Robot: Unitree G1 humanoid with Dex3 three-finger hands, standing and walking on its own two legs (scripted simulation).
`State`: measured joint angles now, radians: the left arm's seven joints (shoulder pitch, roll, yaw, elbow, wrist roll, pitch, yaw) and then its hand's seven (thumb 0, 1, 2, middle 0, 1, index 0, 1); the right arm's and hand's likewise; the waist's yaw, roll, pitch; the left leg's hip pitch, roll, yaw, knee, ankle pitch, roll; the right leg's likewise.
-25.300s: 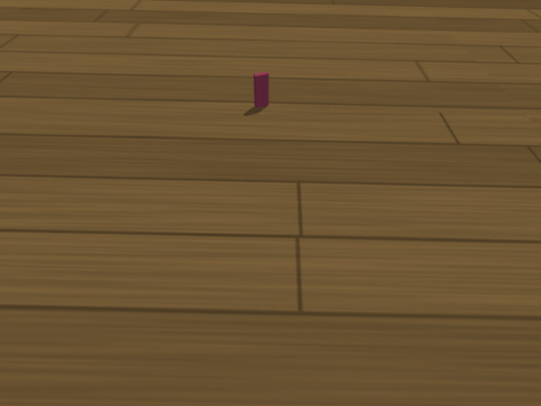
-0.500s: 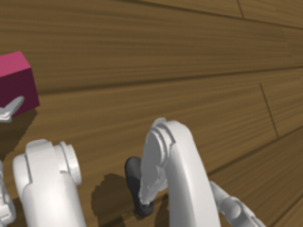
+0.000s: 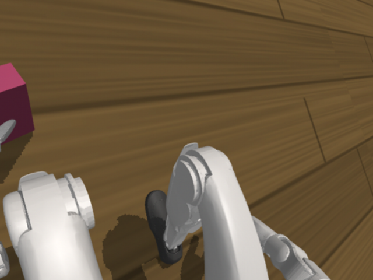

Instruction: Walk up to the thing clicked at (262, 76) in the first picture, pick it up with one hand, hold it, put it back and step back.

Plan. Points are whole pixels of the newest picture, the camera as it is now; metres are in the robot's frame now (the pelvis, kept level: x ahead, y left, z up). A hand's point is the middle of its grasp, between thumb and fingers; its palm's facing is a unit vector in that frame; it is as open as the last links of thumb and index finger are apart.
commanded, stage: lower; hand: left
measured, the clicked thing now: out of the picture +0.44 +0.24 -0.16
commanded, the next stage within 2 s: loosen in 0.20 s
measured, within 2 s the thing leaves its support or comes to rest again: rests again in 0.14 s
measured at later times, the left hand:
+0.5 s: hand out of the picture +0.42 +0.26 -0.16, palm faces +0.31 -0.95 +0.01, open 8.3 cm
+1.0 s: hand out of the picture +0.43 +0.26 -0.16, palm faces +0.30 -0.95 +0.01, open 16.8 cm
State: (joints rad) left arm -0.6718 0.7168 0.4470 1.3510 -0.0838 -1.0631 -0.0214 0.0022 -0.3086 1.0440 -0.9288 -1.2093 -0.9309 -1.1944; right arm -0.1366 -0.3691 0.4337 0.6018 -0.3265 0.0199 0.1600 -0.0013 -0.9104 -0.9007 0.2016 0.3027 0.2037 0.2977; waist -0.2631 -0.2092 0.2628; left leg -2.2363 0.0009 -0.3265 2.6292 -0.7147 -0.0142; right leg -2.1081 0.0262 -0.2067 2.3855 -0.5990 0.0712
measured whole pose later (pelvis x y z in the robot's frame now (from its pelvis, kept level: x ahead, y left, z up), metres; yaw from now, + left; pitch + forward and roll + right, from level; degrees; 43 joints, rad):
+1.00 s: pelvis +0.00 +0.00 +0.00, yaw -1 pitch +15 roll -17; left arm -0.63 0.72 0.43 1.32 -0.08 -1.09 -0.01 -0.01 -0.59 0.11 -0.27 -0.16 -0.25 -0.17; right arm -0.15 -0.37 0.45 0.59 -0.33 0.02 0.17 0.00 -0.92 -0.90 0.20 0.30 0.21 0.30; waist -0.25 -0.23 0.27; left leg -2.22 0.00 -0.34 2.64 -0.72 -0.01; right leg -2.09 0.03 -0.22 2.38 -0.59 0.07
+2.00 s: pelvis +0.03 -0.01 +0.20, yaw +11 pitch +32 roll -4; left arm -0.16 0.43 0.24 0.46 0.05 -0.05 0.03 -0.01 -0.56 0.04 -0.06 -0.05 -0.06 -0.05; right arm 0.10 -0.25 0.00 0.52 0.05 0.14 -0.03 0.01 -0.91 -0.90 0.20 0.30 0.20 0.30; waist -0.05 0.02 -0.16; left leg -1.79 0.04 -0.06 1.89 -0.66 -0.01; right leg -1.77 -0.02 -0.03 1.84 -0.62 0.02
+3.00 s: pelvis +0.10 +0.00 +0.43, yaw +14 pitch +8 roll -2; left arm 0.47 0.20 -0.01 -0.02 -0.01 0.26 0.15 -0.01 -0.59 0.02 -0.05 -0.05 -0.04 -0.04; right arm 0.26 -0.21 0.03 0.48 0.01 -0.10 -0.17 0.01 -0.90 -0.90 0.20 0.30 0.20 0.30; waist -0.02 0.04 -0.11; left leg -0.63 0.04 -0.03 0.97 -0.49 -0.02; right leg -0.60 -0.02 -0.06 0.92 -0.45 0.01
